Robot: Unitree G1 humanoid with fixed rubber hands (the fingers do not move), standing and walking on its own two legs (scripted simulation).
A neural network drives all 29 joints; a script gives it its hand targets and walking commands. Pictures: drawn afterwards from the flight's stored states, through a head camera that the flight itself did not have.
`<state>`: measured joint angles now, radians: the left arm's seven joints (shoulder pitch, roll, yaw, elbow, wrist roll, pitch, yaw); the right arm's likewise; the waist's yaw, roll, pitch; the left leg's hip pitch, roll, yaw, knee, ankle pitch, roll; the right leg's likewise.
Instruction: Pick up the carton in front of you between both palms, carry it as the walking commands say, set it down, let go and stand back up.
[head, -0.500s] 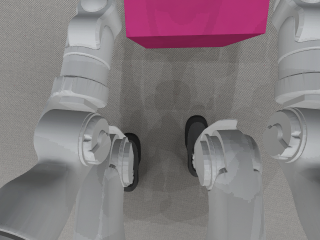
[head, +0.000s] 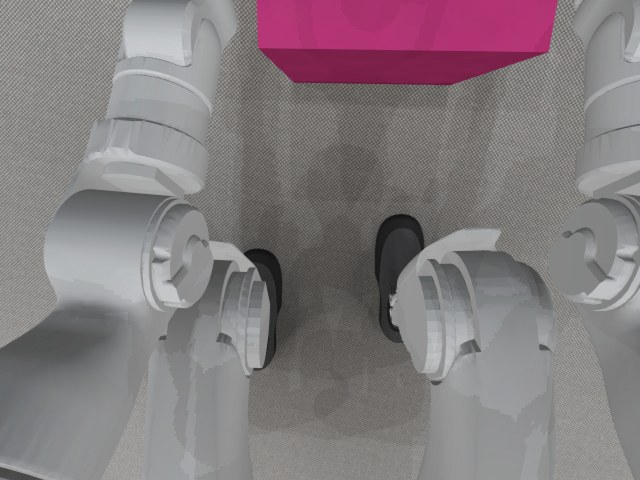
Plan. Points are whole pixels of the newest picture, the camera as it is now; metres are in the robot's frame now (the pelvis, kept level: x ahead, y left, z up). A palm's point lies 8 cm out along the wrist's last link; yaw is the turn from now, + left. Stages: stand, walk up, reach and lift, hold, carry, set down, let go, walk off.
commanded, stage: set down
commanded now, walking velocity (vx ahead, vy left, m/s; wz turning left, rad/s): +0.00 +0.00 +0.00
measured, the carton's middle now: out of the picture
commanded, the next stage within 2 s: let go in 1.76 s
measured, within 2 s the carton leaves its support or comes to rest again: neither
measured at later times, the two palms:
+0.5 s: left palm out of the picture +0.57 +0.05 -0.19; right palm out of the picture +0.52 -0.28 -0.19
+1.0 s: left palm out of the picture +0.60 +0.06 -0.07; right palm out of the picture +0.54 -0.31 -0.07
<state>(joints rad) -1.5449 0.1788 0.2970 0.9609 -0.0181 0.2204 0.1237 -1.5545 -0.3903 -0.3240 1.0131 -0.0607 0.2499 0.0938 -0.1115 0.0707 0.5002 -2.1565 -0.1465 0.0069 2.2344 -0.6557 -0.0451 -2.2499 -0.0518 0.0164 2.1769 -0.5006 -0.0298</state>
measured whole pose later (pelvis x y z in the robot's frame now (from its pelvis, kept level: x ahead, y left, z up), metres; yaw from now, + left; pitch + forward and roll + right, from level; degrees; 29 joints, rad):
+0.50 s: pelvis +0.01 +0.00 +0.00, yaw +0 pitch +32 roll +2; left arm -1.55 0.22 0.24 1.06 0.00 0.15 0.10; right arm -1.54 -0.42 -0.35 1.16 -0.06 0.12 0.08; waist -0.10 0.05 0.52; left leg -2.13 -0.14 0.02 2.27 -0.70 -0.04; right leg -2.24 -0.04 0.03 2.21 -0.53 -0.02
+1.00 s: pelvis +0.00 +0.00 +0.04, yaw -2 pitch +36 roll +3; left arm -1.52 0.27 0.18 0.96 -0.12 0.23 0.20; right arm -1.54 -0.50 -0.20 1.11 0.13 0.18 0.01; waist -0.08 0.05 0.33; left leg -2.07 -0.10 0.02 2.08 -0.65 -0.03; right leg -2.18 0.00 0.03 2.03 -0.48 -0.01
